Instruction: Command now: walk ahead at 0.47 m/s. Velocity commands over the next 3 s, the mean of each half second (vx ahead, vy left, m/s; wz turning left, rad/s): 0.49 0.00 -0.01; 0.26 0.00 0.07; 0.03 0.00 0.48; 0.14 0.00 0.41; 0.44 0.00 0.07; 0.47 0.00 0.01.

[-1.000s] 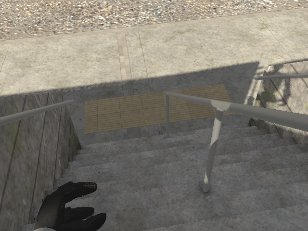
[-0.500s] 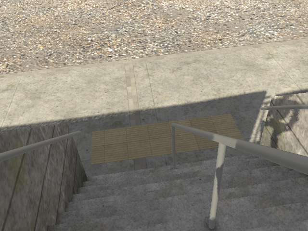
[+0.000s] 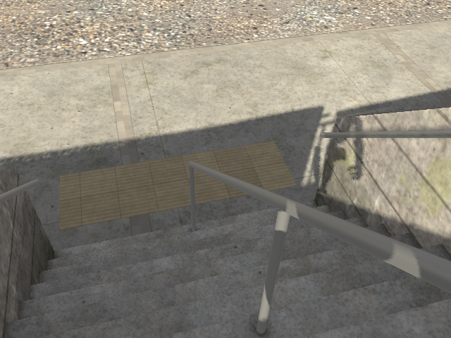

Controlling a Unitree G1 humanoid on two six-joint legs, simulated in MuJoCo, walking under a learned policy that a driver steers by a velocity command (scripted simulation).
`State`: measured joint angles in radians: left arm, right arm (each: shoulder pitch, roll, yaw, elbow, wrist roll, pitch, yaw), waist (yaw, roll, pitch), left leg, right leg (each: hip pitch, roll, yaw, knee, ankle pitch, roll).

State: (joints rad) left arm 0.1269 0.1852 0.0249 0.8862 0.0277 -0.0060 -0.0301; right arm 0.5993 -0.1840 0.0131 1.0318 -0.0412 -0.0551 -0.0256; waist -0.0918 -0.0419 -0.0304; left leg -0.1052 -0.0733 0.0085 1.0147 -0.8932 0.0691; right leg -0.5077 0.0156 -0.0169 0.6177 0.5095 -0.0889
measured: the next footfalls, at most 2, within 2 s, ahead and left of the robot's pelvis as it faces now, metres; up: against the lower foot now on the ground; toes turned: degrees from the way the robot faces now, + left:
right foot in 0.06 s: +0.10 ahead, -0.09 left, -0.20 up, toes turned +0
left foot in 0.42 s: +0.32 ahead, +0.04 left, -0.41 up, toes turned +1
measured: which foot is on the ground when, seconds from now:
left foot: down 0.00-0.06, up 0.08-0.40, down 0.42-0.92, up 0.94-1.00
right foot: up 0.00-0.04, down 0.06-0.42, up 0.44-0.88, down 0.90-1.00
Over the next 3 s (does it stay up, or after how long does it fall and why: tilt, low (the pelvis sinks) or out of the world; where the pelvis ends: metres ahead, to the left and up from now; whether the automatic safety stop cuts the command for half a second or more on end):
stays up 0.97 0.24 -0.95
